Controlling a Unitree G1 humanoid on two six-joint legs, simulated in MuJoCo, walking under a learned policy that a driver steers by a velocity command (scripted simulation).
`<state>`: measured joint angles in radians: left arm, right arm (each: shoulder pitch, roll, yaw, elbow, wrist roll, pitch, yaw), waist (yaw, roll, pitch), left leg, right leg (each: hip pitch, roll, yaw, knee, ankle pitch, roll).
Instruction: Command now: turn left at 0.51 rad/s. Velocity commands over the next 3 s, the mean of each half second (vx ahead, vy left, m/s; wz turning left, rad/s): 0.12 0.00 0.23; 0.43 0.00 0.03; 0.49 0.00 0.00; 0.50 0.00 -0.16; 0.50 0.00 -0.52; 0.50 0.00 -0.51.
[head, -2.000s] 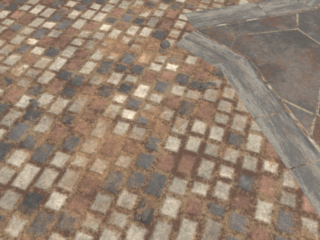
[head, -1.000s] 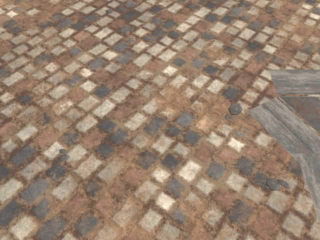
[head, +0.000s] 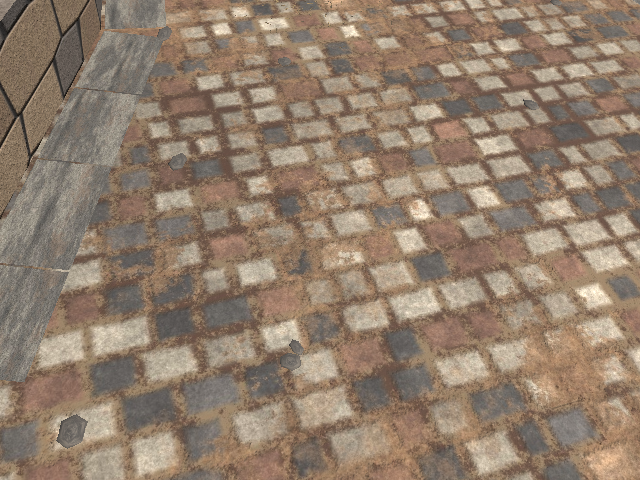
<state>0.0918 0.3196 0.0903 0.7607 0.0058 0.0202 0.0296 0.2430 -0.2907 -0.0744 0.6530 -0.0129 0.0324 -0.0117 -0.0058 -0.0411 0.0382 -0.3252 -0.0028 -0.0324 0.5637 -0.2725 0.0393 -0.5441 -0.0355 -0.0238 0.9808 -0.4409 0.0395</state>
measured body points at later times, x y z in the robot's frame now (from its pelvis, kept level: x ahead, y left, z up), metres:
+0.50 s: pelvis +0.06 +0.00 +0.00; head +0.07 -0.02 +0.45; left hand +0.09 +0.28 -0.11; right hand +0.24 -0.25 -0.10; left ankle +0.05 +0.11 -0.68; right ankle +0.01 -0.13 -0.74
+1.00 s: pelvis +0.26 +0.08 +0.01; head +0.28 +0.10 +0.46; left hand +0.42 +0.36 -0.09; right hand +0.32 -0.19 -0.10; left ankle +0.21 +0.16 -0.74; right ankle +0.40 -0.08 -0.66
